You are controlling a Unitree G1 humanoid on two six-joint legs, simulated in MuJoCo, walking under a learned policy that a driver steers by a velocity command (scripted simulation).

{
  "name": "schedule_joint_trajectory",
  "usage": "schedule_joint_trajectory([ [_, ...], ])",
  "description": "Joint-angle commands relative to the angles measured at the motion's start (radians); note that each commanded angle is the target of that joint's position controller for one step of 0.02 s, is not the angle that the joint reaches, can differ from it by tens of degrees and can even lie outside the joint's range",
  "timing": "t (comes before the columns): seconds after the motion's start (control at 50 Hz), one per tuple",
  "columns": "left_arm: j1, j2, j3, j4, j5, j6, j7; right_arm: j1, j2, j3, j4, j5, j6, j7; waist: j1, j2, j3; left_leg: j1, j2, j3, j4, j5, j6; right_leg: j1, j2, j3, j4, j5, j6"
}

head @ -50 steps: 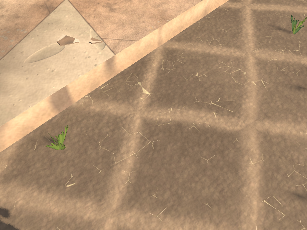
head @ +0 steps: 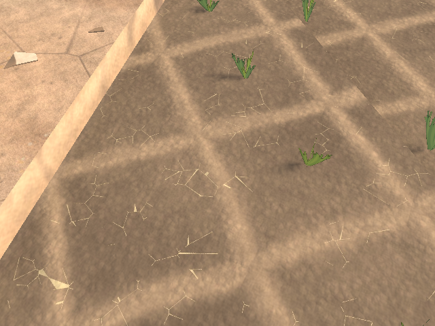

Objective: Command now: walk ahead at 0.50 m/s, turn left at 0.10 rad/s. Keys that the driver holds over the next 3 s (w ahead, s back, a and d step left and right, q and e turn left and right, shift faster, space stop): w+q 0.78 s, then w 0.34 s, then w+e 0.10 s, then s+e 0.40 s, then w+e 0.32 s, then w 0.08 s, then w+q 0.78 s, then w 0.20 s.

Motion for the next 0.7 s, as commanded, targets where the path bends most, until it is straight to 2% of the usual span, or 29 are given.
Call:
schedule_joint_trajectory([
  [0.02,0.087,0.094,0.023,-0.004,-0.007,-0.043,0.008,0.101,-0.083,-0.028,-0.007,-0.014,0.022,0.015,0.014,-0.065,-0.059,-0.092,0.014,-0.061,-0.025,0.065,0.006,0.121,-0.289,0.196,-0.268,0.342,-0.084],
  [0.06,0.108,0.106,0.027,0.015,-0.01,-0.056,0.007,0.046,-0.069,-0.031,-0.017,-0.011,0.028,0.024,0.017,-0.073,-0.024,-0.159,0.016,-0.066,-0.064,0.141,0.004,0.125,-0.279,0.14,-0.309,0.316,-0.067],
  [0.12,0.147,0.096,0.023,0.039,-0.01,-0.062,0.009,-0.061,-0.065,-0.033,-0.044,-0.01,0.028,0.028,0.041,-0.076,0.021,-0.26,0.013,-0.066,-0.16,0.251,-0.004,0.162,-0.267,0.075,-0.337,0.318,-0.044],
  [0.2,0.18,0.093,0.017,0.066,-0.013,-0.066,0.019,-0.185,-0.039,-0.019,-0.081,-0.015,0.02,0.038,0.067,-0.078,0.042,-0.259,-0.002,0.002,-0.365,0.361,-0.001,0.214,-0.263,-0.01,-0.331,0.408,-0.024],
  [0.28,0.257,0.108,0.015,0.111,-0.009,-0.056,0.036,-0.294,-0.028,-0.006,-0.131,-0.02,0.017,0.05,0.097,-0.072,0.056,-0.25,-0.03,0.087,-0.509,0.322,0.041,0.341,-0.299,-0.062,-0.274,0.581,-0.013],
  [0.34,0.241,0.149,0.021,0.119,-0.003,-0.044,0.049,-0.239,-0.049,-0.015,-0.128,-0.023,0.02,0.044,0.052,-0.109,-0.004,-0.121,-0.111,0.147,-0.544,0.181,0.102,0.406,-0.316,-0.108,-0.104,0.988,0.007],
  [0.36,0.228,0.166,0.025,0.117,0.0,-0.036,0.053,-0.177,-0.064,-0.023,-0.114,-0.025,0.02,0.04,0.02,-0.122,-0.044,-0.048,-0.143,0.156,-0.549,0.124,0.128,0.409,-0.322,-0.119,0.005,1.089,0.006],
  [0.38,0.219,0.181,0.029,0.111,0.002,-0.027,0.053,-0.084,-0.089,-0.036,-0.089,-0.027,0.015,0.035,-0.022,-0.122,-0.101,0.065,-0.169,0.145,-0.581,0.086,0.156,0.38,-0.325,-0.121,0.164,1.075,0.0],
  [0.4,0.196,0.189,0.031,0.097,-0.003,-0.023,0.049,0.061,-0.127,-0.056,-0.046,-0.037,0.007,0.026,-0.098,-0.083,-0.175,0.276,-0.166,0.092,-0.676,0.11,0.196,0.262,-0.303,-0.135,0.397,0.9,0.014],
  [0.42,0.205,0.13,0.016,0.051,-0.016,-0.03,0.038,0.158,-0.239,-0.093,-0.031,-0.043,0.01,0.008,-0.121,0.062,-0.272,0.548,0.068,-0.236,-0.713,0.015,0.292,-0.034,-0.22,-0.147,0.751,0.407,0.051],
  [0.44,0.186,0.101,0.016,-0.012,-0.018,-0.04,0.022,0.091,-0.301,-0.107,-0.051,-0.017,0.018,0.01,-0.05,0.197,-0.321,0.707,0.274,-0.771,-0.855,0.125,0.432,-0.387,0.002,0.008,1.03,-0.336,0.09],
  [0.46,0.092,0.132,0.017,-0.029,-0.002,-0.051,0.015,0.072,-0.271,-0.103,-0.046,0.01,0.025,0.007,-0.071,0.038,-0.234,0.647,0.251,-0.662,-0.885,0.147,0.41,-0.484,-0.079,0.158,1.024,-0.247,0.08],
  [0.48,0.072,0.123,0.012,-0.043,-0.015,-0.064,0.01,0.025,-0.22,-0.089,-0.043,0.01,0.024,0.0,-0.035,-0.005,-0.121,0.513,0.229,-0.542,-0.907,0.198,0.369,-0.483,-0.122,0.151,0.945,-0.162,0.08],
  [0.5,0.088,0.123,0.013,-0.032,-0.014,-0.066,0.011,-0.017,-0.171,-0.076,-0.044,0.006,0.022,-0.001,0.015,-0.066,-0.044,0.388,0.175,-0.449,-0.93,0.291,0.314,-0.429,-0.154,0.144,0.84,-0.13,0.085],
  [0.52,0.095,0.118,0.013,-0.033,0.004,-0.051,0.012,-0.049,-0.147,-0.067,-0.046,0.011,0.014,-0.006,0.048,-0.064,-0.022,0.309,0.122,-0.378,-0.941,0.371,0.283,-0.374,-0.172,0.145,0.774,-0.124,0.102],
  [0.54,0.122,0.107,0.009,-0.026,0.019,-0.03,0.008,-0.069,-0.136,-0.061,-0.053,0.012,0.005,-0.007,0.069,-0.046,-0.036,0.268,0.086,-0.325,-0.953,0.413,0.269,-0.321,-0.179,0.142,0.732,-0.113,0.117],
  [0.56,0.126,0.1,0.008,-0.029,0.026,-0.013,0.004,-0.06,-0.143,-0.061,-0.051,0.014,-0.007,-0.004,0.074,-0.03,-0.048,0.247,0.067,-0.303,-0.954,0.472,0.269,-0.302,-0.175,0.128,0.707,-0.109,0.13],
  [0.62,0.054,0.088,0.005,-0.066,0.024,0.009,-0.003,-0.015,-0.18,-0.071,-0.042,0.014,-0.021,0.0,0.064,-0.001,-0.039,0.223,0.025,-0.268,-0.972,0.497,0.252,-0.34,-0.176,0.101,0.588,-0.024,0.162],
  [0.7,-0.112,0.091,0.001,-0.125,0.017,0.009,-0.008,0.066,-0.181,-0.073,-0.031,0.014,-0.015,-0.002,-0.003,0.039,-0.021,0.292,0.002,-0.289,-0.962,0.474,0.207,-0.413,-0.16,0.1,0.387,0.126,0.174],
])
